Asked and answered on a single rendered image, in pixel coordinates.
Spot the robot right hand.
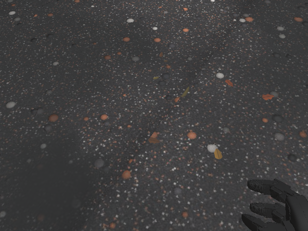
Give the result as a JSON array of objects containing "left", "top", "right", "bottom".
[{"left": 242, "top": 178, "right": 308, "bottom": 231}]

